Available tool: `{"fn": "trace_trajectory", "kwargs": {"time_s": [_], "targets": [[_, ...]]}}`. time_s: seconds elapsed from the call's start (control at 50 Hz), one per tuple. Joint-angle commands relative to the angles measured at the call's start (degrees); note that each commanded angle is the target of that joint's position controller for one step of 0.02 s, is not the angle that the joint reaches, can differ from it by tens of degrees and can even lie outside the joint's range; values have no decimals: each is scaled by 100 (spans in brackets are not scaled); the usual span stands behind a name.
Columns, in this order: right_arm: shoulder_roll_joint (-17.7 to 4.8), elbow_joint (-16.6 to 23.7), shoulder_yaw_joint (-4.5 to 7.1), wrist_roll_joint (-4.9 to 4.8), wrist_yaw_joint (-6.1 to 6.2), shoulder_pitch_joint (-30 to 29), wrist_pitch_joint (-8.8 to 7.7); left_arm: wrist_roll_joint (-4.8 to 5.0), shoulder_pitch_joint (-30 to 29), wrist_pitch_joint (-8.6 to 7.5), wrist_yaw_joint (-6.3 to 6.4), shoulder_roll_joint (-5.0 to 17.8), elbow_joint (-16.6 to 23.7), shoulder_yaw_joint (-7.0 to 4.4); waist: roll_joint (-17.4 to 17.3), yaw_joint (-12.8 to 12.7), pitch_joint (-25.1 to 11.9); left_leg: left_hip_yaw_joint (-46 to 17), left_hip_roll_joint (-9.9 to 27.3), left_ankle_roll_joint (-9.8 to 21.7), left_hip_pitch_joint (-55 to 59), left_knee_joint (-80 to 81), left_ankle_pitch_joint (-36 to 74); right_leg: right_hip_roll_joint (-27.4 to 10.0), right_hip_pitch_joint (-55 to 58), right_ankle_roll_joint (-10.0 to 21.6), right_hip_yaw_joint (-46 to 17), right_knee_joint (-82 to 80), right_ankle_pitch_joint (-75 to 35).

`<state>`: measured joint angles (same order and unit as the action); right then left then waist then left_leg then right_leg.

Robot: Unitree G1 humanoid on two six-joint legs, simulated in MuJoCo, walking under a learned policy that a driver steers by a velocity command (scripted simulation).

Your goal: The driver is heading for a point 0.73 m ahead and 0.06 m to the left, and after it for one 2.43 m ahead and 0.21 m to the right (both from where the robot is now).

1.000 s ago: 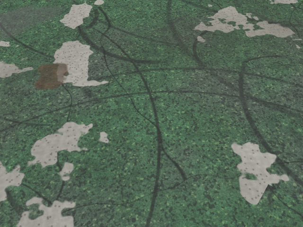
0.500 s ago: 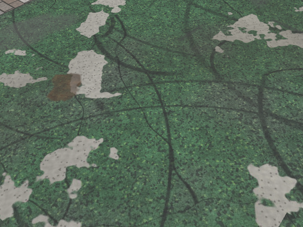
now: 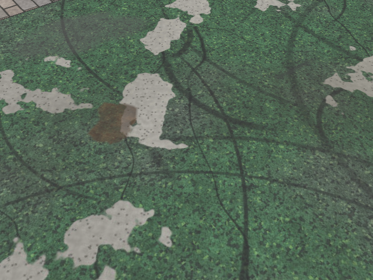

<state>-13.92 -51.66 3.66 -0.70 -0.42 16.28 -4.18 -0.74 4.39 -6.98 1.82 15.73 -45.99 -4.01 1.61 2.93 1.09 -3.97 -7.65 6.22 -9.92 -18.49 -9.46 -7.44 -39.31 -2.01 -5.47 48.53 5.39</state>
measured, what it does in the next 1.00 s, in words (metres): walks ahead, turning left: right foot, then left foot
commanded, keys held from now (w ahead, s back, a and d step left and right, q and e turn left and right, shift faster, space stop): w+q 0.44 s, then w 0.30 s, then w+e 0.20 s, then e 0.06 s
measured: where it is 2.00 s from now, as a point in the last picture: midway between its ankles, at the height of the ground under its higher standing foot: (139, 222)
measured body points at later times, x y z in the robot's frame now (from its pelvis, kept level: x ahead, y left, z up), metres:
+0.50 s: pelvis +0.28 -0.04 +0.00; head +0.30 -0.03 +0.45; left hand +0.23 +0.24 -0.12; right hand +0.51 -0.25 -0.10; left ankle +0.34 +0.16 -0.67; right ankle +0.27 -0.15 -0.74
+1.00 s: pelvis +0.51 +0.11 +0.00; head +0.53 +0.13 +0.45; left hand +0.56 +0.41 -0.12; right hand +0.65 -0.13 -0.12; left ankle +0.46 +0.18 -0.74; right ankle +0.68 -0.03 -0.67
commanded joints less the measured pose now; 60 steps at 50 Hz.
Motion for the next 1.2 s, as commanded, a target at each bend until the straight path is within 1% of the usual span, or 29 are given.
{"fn": "trace_trajectory", "kwargs": {"time_s": [0.02,0.12,0.16,0.18,0.2,0.22,0.24,0.26,0.28,0.32,0.36,0.42,0.52,0.62,0.66,0.7,0.72,0.74,0.76,0.78,0.82,0.84,0.88,0.96,1.02,1.06,1.12,1.16,1.2], "targets": [[-991,437,226,-55,107,-72,-51,16,-412,-44,-45,195,413,-4,-487,11,94,-958,1152,743,-945,716,401,454,912,-80,329,-1313,-1100],[-933,398,224,-104,149,367,52,132,-858,-140,-215,484,699,-36,-610,124,-86,-1728,1491,616,29,-48,137,658,1103,5,102,-2129,-722],[-974,474,244,-64,173,311,91,157,-563,-209,-245,636,689,-87,-817,-111,-185,-2003,1557,512,231,-464,393,701,1568,166,137,-2317,-197],[-867,538,205,-43,167,249,95,136,-22,-239,-222,769,565,-160,-834,-400,-431,-1931,1344,368,129,-930,692,684,2345,338,203,-2516,-156],[-577,659,97,9,129,156,62,33,841,-267,-181,1044,457,-250,-558,-809,-1152,-1569,1023,172,-414,-2225,581,11,3766,696,-334,-2299,-88],[-235,812,4,-80,124,700,-1,-93,1680,-205,-131,1536,346,-379,761,-788,-2060,-673,212,-272,-2261,-4174,-968,-1307,5957,1479,-2405,-2479,660],[-503,894,-11,-185,105,959,-37,23,1845,-129,-177,1353,236,-355,1762,-684,-2269,-558,411,-350,-3407,-5275,-2518,-1928,6293,1831,-4126,-2948,1792],[-1022,839,118,-213,109,651,-5,63,1486,-90,-171,783,399,-203,934,-769,-1454,-674,749,-390,-3764,-5753,-2054,-1682,5634,1571,-3424,-3058,2258],[-1071,904,149,-147,113,222,38,58,1181,-31,-159,592,456,-138,426,-756,-841,-447,961,-431,-3703,-5754,-1553,-1379,4829,1311,-2432,-3133,1779],[-878,1014,186,-69,94,-38,89,-4,740,12,-175,413,424,-59,321,-468,-201,-374,1289,-452,-3312,-5220,-985,-899,3632,1147,-1334,-3495,702],[-598,1070,150,-112,50,39,177,13,687,-26,-203,427,353,-79,457,-344,-96,-210,1418,-480,-3031,-4997,-769,-731,3188,1169,-672,-3801,212],[-493,1281,130,-69,38,-195,237,38,780,-76,-201,618,241,-167,267,-319,-60,-214,1499,-576,-3270,-4462,-260,-787,3247,1322,-71,-3998,-525],[-290,1493,19,-36,-94,-934,136,89,1072,-2,-184,784,55,-208,138,-552,76,91,1336,-517,-2878,-2637,992,-580,3351,1212,794,-4075,-885],[-387,1823,-12,-54,-217,-1722,80,251,1541,148,-194,1038,-233,-264,214,-685,350,423,1160,-303,-2762,-1667,489,-920,4041,1167,830,-3873,-1069],[-561,1848,55,-33,-235,-1581,67,287,1517,222,-177,1155,-305,-281,382,-457,176,619,948,-105,-2260,-1406,-7,-990,4309,1064,908,-3381,-2305],[-1007,1411,312,-9,-178,-153,70,278,1489,281,-136,1094,-352,-217,339,329,-729,892,548,188,25,-1011,420,-617,3798,765,1362,-1630,-3597],[-1495,1208,474,23,-77,875,108,114,1488,254,-119,833,-188,-87,-285,708,-1499,-391,1536,532,1899,-1246,731,-338,2384,498,1493,198,-1845],[-1957,1155,497,33,-67,882,104,59,2107,121,-195,140,-42,137,-1670,119,-2178,-3299,2915,1463,3360,-566,-259,702,254,206,1006,2084,2695],[-1426,1214,356,41,-73,967,71,268,1704,-3,-238,672,-136,16,-1026,460,-2266,-3658,3037,1400,3233,-117,-553,581,-306,275,76,2769,2922],[-1185,1171,277,54,-79,666,27,415,1214,-38,-253,858,40,-46,-875,429,-1396,-2630,2836,1129,2567,-67,-74,342,-702,354,120,2821,2457],[-810,1185,171,69,-101,-68,-27,241,990,14,-194,766,36,-62,-516,9,-634,-1419,2392,819,1061,225,640,-72,-275,333,183,2157,1556],[-650,1192,133,119,-112,-273,-67,238,1186,112,-204,716,-25,-77,-649,-206,-525,-1061,2254,741,599,458,733,-190,104,325,88,2027,1273],[-640,1094,160,126,-118,-373,-187,265,1397,291,-198,492,-95,-52,-643,-386,-392,-633,2228,766,132,854,856,-203,372,257,31,1865,989],[-718,851,197,194,-6,-289,-269,206,978,382,-163,398,71,-57,-440,-374,52,269,2133,628,77,1073,1717,-48,-139,114,-182,1005,-12],[-820,826,193,178,101,-461,-220,112,560,317,-264,223,240,16,-478,-296,147,1159,1818,343,-113,894,2730,165,432,126,334,-375,-1057],[-926,738,212,136,180,-253,-155,82,141,311,-361,120,451,65,-449,-96,125,1288,1919,302,119,715,3029,275,566,156,609,-883,-1348],[-1089,672,269,29,253,-172,23,94,37,347,-509,285,703,8,-577,-93,-5,1285,2193,209,856,164,3423,383,461,327,714,-1245,-736],[-1211,734,320,-46,325,-322,149,64,322,360,-583,508,772,-91,-692,-301,-222,1287,2267,77,1117,-546,4246,618,796,516,907,-1346,-75],[-1146,813,298,-72,365,-444,242,58,1390,337,-537,930,564,-310,-419,-846,-764,1471,1851,-271,864,-2324,4057,1019,2189,816,996,-2110,-645]]}}
Next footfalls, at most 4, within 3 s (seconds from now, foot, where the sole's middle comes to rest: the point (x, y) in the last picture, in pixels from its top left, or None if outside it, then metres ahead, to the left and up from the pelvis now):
0.20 right None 0.31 -0.15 -0.78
0.70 left None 0.49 0.20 -0.78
1.22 right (164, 200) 0.81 0.07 -0.78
1.70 left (109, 205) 0.79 0.29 -0.78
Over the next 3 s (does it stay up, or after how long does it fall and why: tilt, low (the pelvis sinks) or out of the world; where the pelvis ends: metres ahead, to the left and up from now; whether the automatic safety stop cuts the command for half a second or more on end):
stays up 0.72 0.15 -0.01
